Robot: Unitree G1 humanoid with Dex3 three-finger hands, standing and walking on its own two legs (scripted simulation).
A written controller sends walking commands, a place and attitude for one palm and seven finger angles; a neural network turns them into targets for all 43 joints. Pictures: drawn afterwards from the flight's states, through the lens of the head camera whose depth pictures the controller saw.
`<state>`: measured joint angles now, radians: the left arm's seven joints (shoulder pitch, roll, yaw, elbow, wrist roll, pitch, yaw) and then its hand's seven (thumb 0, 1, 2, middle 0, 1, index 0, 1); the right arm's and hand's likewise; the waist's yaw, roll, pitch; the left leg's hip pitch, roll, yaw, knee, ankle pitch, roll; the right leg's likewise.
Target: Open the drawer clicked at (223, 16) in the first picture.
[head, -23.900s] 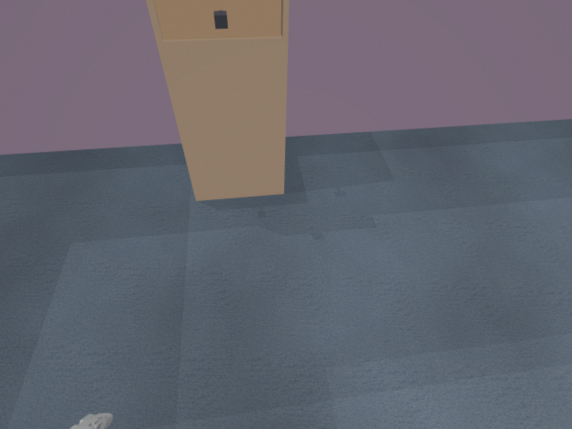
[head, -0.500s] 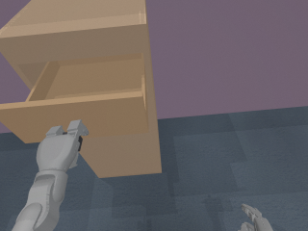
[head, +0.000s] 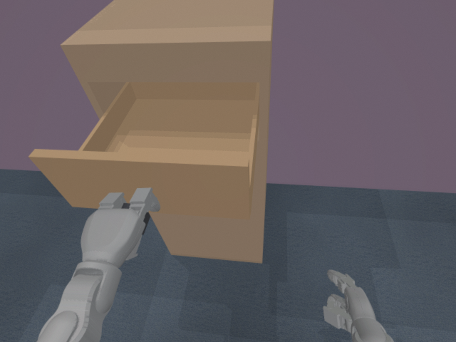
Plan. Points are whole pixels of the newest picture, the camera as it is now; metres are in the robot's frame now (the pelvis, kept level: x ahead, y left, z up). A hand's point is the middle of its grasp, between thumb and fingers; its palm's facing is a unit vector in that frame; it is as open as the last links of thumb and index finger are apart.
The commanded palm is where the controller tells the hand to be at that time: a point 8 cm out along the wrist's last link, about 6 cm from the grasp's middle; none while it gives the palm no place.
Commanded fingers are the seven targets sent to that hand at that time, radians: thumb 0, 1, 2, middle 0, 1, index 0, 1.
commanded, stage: pull the drawer open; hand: left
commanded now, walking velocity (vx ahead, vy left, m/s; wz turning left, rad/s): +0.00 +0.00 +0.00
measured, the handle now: (137, 208) +0.30 +0.22 +0.08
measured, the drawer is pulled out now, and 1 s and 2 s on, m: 0.24 0.24 0.24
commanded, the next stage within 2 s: open the thumb to release the handle in 0.04 s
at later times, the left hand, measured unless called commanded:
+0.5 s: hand (127, 239) +0.25 +0.23 +0.06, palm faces +0.06 -0.05 -1.00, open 9.6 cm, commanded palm +0.22 +0.24 +0.12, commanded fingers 0.00 -0.43 0.33 -0.31 -1.21 -0.31 -1.21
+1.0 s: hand (129, 235) +0.25 +0.23 +0.06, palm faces +0.06 -0.06 -1.00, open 13.9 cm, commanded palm +0.23 +0.23 +0.12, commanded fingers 0.00 -0.50 0.30 -0.30 -1.20 -0.30 -1.20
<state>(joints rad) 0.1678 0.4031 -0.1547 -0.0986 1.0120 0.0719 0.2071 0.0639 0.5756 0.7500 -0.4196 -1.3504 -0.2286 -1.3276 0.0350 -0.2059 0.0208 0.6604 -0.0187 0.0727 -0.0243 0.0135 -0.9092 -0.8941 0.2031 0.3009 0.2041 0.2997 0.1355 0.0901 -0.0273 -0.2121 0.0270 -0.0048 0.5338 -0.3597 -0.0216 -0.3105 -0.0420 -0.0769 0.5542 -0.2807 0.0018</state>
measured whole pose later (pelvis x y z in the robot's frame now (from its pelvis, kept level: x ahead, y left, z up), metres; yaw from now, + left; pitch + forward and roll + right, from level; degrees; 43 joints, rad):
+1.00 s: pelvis -0.04 +0.00 +0.00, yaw -1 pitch +1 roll +1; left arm -0.03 0.39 -0.12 0.13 1.01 0.04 0.20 0.00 -0.49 0.30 -0.32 -1.20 -0.31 -1.20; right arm 0.11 -0.23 0.00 0.68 0.00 -0.01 -0.05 0.02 -0.91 -0.89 0.20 0.30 0.20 0.30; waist 0.10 0.07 -0.01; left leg -0.22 0.01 0.02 0.50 -0.29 -0.01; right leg -0.33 -0.05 -0.04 0.52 -0.20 0.01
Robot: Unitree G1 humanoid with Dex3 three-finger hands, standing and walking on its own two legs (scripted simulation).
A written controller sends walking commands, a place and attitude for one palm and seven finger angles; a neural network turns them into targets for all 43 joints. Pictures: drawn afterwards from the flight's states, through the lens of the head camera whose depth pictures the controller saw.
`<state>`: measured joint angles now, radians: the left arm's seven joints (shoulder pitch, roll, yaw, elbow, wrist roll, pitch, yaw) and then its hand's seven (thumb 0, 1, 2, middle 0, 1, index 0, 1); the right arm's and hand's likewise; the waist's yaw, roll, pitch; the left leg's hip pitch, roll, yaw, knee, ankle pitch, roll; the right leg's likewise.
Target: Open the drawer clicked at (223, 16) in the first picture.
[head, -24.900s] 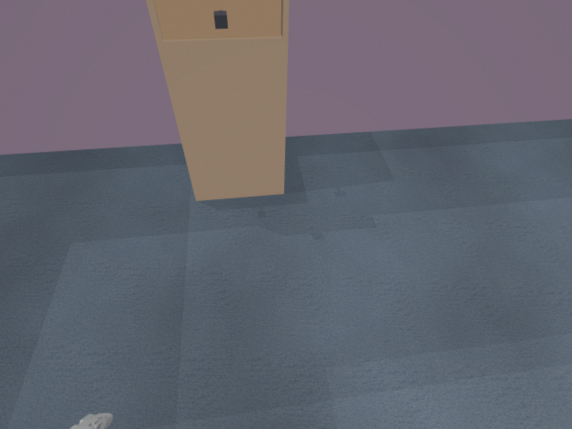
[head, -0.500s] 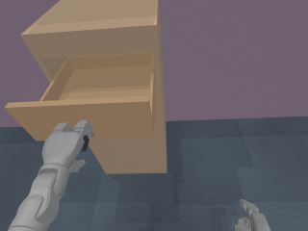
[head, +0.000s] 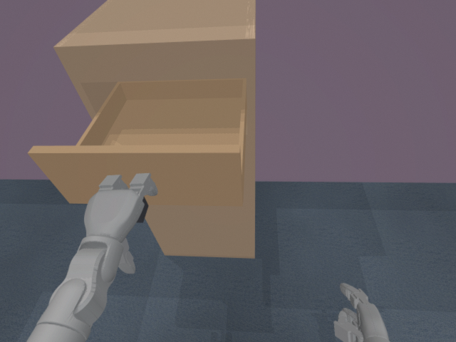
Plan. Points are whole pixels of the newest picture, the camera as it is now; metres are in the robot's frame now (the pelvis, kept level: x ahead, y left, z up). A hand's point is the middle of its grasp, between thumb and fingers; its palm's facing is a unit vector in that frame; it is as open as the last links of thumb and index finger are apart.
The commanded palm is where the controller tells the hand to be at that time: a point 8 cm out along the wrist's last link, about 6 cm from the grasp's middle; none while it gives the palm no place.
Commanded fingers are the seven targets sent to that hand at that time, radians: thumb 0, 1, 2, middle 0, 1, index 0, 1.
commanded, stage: lift the hand off the handle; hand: left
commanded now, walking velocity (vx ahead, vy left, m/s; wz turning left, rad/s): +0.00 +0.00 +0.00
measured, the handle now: (136, 199) +0.33 +0.23 +0.07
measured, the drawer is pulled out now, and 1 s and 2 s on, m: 0.24 0.24 0.24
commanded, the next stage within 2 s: draw the hand back to the body in 1.34 s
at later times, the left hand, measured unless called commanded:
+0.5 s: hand (120, 198) +0.30 +0.23 +0.12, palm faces +0.10 -0.05 -0.99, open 13.7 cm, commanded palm +0.26 +0.23 +0.18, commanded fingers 0.00 -0.50 0.30 -0.30 -1.20 -0.30 -1.20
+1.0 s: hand (111, 164) +0.31 +0.22 +0.19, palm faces +0.16 -0.02 -0.99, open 13.9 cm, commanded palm +0.27 +0.23 +0.25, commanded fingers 0.00 -0.50 0.30 -0.30 -1.20 -0.30 -1.20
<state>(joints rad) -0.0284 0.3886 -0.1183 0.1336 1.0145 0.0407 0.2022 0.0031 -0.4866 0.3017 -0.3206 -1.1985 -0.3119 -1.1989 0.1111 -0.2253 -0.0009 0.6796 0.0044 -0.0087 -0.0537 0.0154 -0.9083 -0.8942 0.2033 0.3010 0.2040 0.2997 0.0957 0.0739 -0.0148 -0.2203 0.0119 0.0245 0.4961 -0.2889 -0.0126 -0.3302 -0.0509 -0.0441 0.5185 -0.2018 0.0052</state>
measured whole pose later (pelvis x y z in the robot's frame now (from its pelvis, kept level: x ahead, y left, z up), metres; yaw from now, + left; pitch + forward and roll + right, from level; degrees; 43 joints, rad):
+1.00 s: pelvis +0.00 +0.00 +0.01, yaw +1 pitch -2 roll +1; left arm -0.19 0.54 -0.06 -0.12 0.86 0.13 -0.10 0.00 -0.49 0.30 -0.32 -1.20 -0.32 -1.20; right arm 0.08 -0.27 0.04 0.65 0.03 0.06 0.00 0.02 -0.91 -0.89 0.20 0.30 0.20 0.30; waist 0.10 0.13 0.00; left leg -0.11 0.01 0.00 0.39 -0.24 -0.02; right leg -0.21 -0.05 -0.07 0.42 -0.17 0.00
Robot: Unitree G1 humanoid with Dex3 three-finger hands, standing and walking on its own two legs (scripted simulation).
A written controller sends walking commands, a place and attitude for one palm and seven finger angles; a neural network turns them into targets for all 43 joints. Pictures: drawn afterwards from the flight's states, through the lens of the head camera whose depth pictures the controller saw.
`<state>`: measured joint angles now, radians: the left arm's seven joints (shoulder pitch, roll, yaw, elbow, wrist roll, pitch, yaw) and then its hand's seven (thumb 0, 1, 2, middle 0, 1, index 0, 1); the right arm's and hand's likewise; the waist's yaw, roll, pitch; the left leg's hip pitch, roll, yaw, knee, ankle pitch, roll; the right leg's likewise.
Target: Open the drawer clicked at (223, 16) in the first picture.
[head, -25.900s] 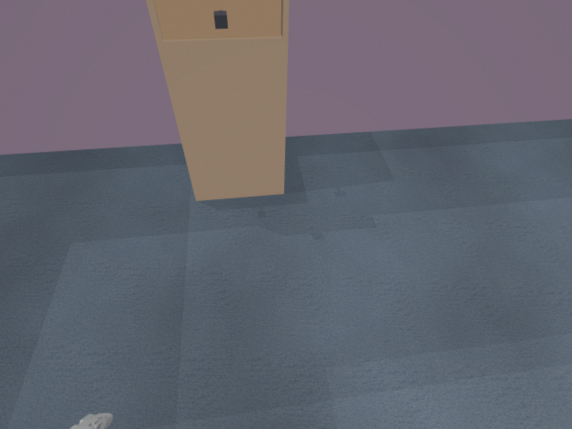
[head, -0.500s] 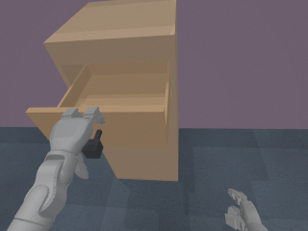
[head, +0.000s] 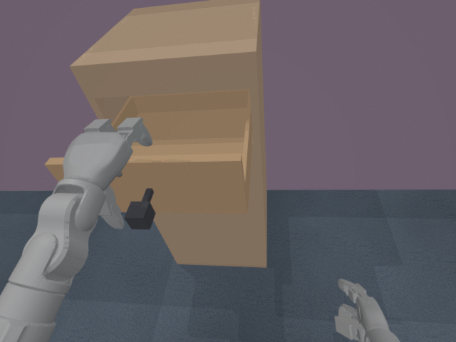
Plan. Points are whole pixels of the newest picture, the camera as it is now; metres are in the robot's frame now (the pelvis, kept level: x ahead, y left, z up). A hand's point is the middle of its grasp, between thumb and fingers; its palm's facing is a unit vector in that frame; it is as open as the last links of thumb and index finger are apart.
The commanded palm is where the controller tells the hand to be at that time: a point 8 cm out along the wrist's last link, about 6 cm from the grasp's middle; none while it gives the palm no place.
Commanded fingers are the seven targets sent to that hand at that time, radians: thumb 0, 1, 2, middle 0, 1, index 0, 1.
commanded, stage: lift the hand off the handle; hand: left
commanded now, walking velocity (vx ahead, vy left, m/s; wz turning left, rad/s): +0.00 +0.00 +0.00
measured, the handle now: (143, 206) +0.33 +0.22 +0.07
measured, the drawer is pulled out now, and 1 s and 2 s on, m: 0.24 0.24 0.24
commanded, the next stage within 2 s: draw the hand back to the body in 0.34 s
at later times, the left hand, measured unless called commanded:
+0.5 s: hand (109, 162) +0.31 +0.22 +0.21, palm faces +0.14 -0.02 -0.99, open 13.9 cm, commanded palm +0.26 +0.24 +0.28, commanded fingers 0.00 -0.50 0.30 -0.30 -1.20 -0.30 -1.20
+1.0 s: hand (77, 186) +0.26 +0.25 +0.20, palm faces +0.18 -0.02 -0.98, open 13.9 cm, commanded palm +0.20 +0.26 +0.27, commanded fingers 0.00 -0.50 0.30 -0.30 -1.20 -0.30 -1.20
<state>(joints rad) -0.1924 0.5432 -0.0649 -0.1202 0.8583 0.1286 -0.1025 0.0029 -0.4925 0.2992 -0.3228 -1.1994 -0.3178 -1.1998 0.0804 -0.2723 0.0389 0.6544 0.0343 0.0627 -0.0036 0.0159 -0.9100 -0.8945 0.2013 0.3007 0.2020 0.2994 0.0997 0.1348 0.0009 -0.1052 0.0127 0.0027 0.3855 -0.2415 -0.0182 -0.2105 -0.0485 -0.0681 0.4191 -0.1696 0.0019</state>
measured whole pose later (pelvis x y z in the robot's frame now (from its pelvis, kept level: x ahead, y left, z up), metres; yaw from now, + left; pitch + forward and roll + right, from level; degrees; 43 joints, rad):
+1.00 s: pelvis -0.01 +0.00 +0.00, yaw +0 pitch -2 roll +0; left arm -0.04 0.65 0.09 -0.31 0.75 0.12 -0.18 0.00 -0.49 0.30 -0.32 -1.20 -0.32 -1.20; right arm 0.07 -0.27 0.05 0.61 0.04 0.05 0.01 0.02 -0.91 -0.89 0.20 0.30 0.20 0.30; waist 0.12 0.13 0.00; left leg -0.14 0.01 0.00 0.45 -0.26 -0.02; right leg -0.24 -0.05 -0.07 0.46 -0.18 0.01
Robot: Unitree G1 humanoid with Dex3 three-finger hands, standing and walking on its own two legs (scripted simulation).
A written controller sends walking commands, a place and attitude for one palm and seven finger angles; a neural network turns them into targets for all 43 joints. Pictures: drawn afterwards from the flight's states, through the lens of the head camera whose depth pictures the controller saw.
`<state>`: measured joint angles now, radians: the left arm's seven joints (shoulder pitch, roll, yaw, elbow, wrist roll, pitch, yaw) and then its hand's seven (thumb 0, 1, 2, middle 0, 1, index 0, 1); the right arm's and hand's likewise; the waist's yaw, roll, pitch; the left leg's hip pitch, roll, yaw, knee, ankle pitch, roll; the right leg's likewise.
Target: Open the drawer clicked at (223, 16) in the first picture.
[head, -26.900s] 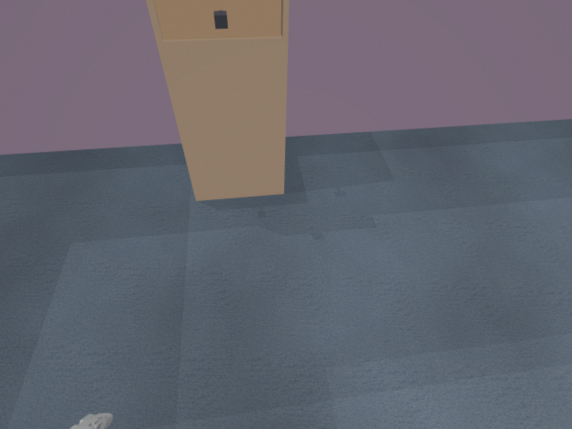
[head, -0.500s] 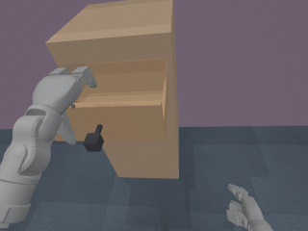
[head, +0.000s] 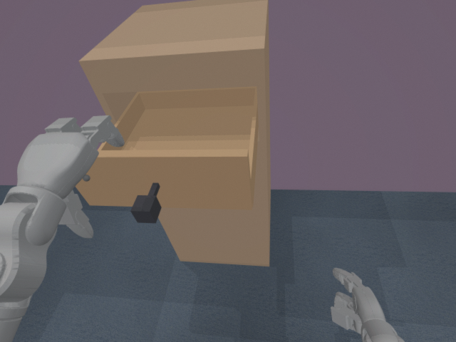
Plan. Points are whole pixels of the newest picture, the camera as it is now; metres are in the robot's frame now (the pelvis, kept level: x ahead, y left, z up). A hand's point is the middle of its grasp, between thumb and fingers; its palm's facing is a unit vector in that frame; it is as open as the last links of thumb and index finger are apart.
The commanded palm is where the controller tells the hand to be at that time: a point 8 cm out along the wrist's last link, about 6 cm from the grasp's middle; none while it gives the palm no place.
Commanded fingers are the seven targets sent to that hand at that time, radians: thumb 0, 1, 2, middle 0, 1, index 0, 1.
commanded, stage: draw the hand back to the body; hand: left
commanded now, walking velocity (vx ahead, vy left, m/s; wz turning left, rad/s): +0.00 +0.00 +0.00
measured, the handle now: (150, 200) +0.34 +0.22 +0.07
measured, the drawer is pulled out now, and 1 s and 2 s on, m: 0.24 0.24 0.24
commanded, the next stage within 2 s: step back with the hand held close in 1.04 s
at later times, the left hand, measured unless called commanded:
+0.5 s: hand (65, 172) +0.23 +0.23 +0.26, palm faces +0.46 -0.84 -0.30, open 11.7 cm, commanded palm +0.18 +0.27 +0.26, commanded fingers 0.00 0.34 0.66 -0.24 -0.66 -0.24 -0.66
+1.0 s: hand (32, 195) +0.19 +0.25 +0.26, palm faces +0.54 -0.78 -0.30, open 7.7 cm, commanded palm +0.14 +0.28 +0.26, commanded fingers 0.00 0.90 0.90 -0.20 -0.30 -0.20 -0.30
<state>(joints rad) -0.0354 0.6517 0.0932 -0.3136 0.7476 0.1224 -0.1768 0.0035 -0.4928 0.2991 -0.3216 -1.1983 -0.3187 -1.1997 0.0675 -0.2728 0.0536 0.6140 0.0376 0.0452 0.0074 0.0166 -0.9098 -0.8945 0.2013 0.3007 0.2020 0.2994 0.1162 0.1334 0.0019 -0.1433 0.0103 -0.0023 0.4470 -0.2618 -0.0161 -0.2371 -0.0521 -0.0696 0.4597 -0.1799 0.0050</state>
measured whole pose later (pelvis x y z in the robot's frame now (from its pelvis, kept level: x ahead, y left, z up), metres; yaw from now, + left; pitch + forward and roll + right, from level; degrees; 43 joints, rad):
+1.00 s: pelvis +0.01 +0.01 +0.00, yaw -1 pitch -6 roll -1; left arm 0.31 0.33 0.43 -0.60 -0.06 -0.18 0.11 0.01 0.80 0.86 -0.22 -0.35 -0.21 -0.35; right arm 0.16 -0.19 0.03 0.65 -0.01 -0.16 -0.06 0.02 -0.91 -0.89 0.20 0.30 0.21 0.30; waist 0.09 0.06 0.03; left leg -0.06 0.04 0.01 0.45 -0.29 -0.01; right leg -0.13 -0.03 -0.07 0.40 -0.17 0.01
